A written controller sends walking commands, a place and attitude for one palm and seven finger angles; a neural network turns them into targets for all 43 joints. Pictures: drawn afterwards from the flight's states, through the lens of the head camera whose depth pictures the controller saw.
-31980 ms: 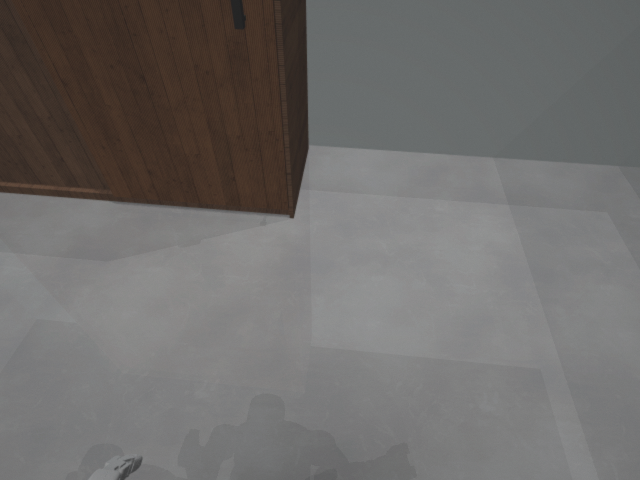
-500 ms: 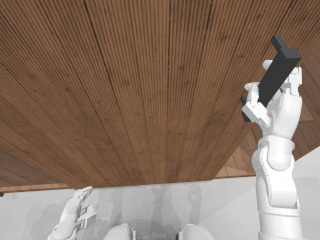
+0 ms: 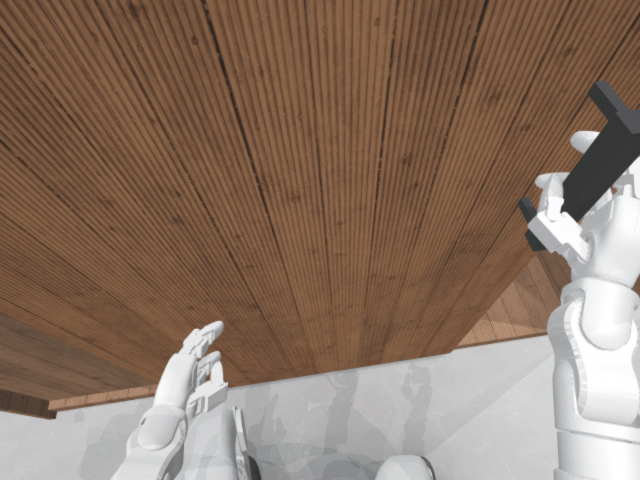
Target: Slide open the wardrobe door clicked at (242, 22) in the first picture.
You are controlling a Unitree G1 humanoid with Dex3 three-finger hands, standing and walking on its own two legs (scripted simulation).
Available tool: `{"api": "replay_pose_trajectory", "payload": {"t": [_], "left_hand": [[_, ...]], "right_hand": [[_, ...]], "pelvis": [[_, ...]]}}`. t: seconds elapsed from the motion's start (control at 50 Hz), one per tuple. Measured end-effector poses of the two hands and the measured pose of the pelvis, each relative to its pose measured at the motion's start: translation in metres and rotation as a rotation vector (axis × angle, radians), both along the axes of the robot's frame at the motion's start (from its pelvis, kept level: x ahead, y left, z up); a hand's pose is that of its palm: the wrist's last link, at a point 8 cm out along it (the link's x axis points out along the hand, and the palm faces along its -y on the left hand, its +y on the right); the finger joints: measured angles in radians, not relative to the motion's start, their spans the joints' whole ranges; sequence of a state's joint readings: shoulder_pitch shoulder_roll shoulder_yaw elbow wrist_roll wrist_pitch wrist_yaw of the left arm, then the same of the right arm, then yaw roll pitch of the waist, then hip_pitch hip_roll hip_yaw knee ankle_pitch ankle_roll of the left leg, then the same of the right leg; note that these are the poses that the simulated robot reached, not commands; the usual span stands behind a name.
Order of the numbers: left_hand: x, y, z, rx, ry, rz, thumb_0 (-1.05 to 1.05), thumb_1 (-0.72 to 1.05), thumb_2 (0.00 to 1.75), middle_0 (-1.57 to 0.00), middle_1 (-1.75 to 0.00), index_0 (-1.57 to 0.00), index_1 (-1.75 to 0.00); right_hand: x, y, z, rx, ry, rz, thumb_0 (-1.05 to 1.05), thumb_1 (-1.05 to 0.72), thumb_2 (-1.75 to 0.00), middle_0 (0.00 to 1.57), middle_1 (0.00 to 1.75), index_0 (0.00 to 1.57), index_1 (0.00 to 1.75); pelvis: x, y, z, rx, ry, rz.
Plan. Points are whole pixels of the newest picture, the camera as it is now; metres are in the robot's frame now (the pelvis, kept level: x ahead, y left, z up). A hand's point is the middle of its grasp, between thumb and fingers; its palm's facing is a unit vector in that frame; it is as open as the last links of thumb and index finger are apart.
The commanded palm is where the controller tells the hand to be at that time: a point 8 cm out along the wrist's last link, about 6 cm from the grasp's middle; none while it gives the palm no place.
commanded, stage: step sideways, sliding the door along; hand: right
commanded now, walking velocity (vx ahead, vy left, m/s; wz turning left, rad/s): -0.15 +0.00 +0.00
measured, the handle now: (567, 176) +0.36 -0.31 +0.14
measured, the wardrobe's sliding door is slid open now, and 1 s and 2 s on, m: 0.39 0.43 0.43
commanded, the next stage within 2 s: stop walking and hold the door there in 0.42 s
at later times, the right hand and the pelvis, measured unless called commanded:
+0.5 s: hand (507, 218) +0.32 -0.23 +0.14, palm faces +0.51 +0.86 +0.09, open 6.7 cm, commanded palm +0.27 -0.17 +0.08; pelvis +0.04 -0.01 +0.01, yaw +0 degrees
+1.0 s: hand (513, 218) +0.32 -0.24 +0.14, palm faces +0.34 +0.94 -0.07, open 6.1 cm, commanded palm +0.27 -0.24 +0.07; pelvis +0.07 -0.02 +0.01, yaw +3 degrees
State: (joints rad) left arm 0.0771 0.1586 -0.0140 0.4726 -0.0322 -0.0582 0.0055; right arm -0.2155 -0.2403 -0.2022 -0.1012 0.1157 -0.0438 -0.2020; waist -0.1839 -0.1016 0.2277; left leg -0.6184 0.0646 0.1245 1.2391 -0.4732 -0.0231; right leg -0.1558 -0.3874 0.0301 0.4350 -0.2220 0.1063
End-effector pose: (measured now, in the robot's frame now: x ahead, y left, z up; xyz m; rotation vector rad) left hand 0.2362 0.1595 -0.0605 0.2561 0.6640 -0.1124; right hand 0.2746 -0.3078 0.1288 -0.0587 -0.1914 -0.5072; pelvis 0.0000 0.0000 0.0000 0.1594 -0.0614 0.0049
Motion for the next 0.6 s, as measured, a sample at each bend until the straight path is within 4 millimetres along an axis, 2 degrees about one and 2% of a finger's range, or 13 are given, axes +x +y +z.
{"api": "replay_pose_trajectory", "payload": {"t": [0.04,0.08,0.1,0.16,0.26,0.34,0.4,0.46,0.54,0.6], "left_hand": [[0.010,0.016,-0.016,-0.024,-0.005,-0.014,0.01,0.91,0.90,-0.20,-0.30,-0.21,-0.30],[0.021,0.035,-0.037,-0.042,-0.017,-0.024,0.01,0.91,0.90,-0.20,-0.30,-0.21,-0.30],[0.026,0.046,-0.049,-0.036,-0.025,-0.025,0.01,0.90,0.90,-0.20,-0.30,-0.21,-0.30],[0.028,0.072,-0.070,0.002,-0.029,0.027,0.01,0.91,0.90,-0.20,-0.30,-0.23,-0.31],[-0.006,0.090,-0.071,0.083,0.084,0.169,0.01,0.91,0.90,-0.19,-0.30,-0.24,-0.32],[-0.030,0.078,-0.052,0.094,0.159,0.197,0.01,0.92,0.90,-0.19,-0.30,-0.23,-0.31],[-0.034,0.059,-0.031,0.061,0.165,0.182,0.02,0.91,0.90,-0.19,-0.30,-0.22,-0.30],[-0.027,0.042,-0.012,0.051,0.123,0.165,0.01,0.91,0.90,-0.19,-0.30,-0.21,-0.30],[-0.010,0.022,0.007,0.076,0.046,0.132,0.01,0.91,0.90,-0.20,-0.30,-0.21,-0.30],[0.003,0.013,0.020,0.097,0.002,0.147,0.01,0.91,0.90,-0.20,-0.30,-0.21,-0.30]], "right_hand": [[0.000,0.006,0.000,-0.021,-0.008,-0.053,-0.02,-0.67,-0.86,0.37,1.40,0.14,1.30],[0.001,0.012,-0.003,-0.067,-0.042,-0.103,-0.03,-0.65,-0.86,0.39,1.40,0.11,1.30],[0.002,0.016,-0.005,-0.086,-0.060,-0.125,-0.04,-0.64,-0.86,0.40,1.40,0.10,1.30],[0.002,0.027,-0.005,-0.087,-0.070,-0.151,-0.04,-0.65,-0.86,0.42,1.40,0.07,1.31],[0.000,0.040,-0.008,-0.077,-0.116,-0.078,-0.03,-0.68,-0.83,0.44,1.40,0.05,1.27],[-0.001,0.044,-0.007,-0.019,-0.112,-0.049,-0.02,-0.71,-0.82,0.43,1.40,0.08,1.19],[-0.002,0.044,-0.004,0.044,-0.067,-0.051,-0.02,-0.68,-0.83,0.36,1.41,0.15,1.21],[-0.002,0.043,-0.002,0.086,-0.029,-0.040,-0.02,-0.67,-0.84,0.31,1.40,0.20,1.25],[-0.003,0.041,-0.001,0.108,-0.022,-0.005,-0.01,-0.68,-0.82,0.29,1.40,0.21,1.27],[0.000,0.027,-0.002,-0.043,-0.008,0.125,-0.05,-0.66,-0.80,0.32,1.40,0.22,1.29]], "pelvis": [[0.008,0.019,-0.013,-0.028,-0.009,-0.018],[0.020,0.041,-0.038,-0.113,-0.002,-0.067],[0.024,0.046,-0.050,-0.130,-0.001,-0.075],[0.027,0.036,-0.058,-0.103,-0.020,-0.056],[0.033,0.016,-0.049,-0.106,-0.010,-0.039],[0.037,0.012,-0.026,-0.118,-0.056,-0.019],[0.044,0.007,-0.005,-0.076,-0.014,-0.029],[0.046,-0.001,0.007,-0.042,0.033,-0.008],[0.043,-0.012,0.010,-0.026,0.047,0.018],[0.045,-0.015,0.010,-0.036,0.039,0.044]]}}
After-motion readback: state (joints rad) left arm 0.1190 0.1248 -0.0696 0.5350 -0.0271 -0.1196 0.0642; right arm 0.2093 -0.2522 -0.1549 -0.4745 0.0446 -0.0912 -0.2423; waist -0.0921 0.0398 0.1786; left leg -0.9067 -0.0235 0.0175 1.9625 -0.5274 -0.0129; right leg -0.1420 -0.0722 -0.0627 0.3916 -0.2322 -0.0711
